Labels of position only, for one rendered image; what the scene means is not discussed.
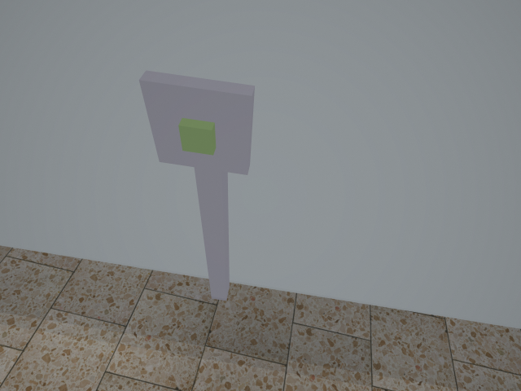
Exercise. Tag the panel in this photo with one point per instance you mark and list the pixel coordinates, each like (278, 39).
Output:
(169, 98)

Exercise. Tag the button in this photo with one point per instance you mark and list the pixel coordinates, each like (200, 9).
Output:
(197, 136)

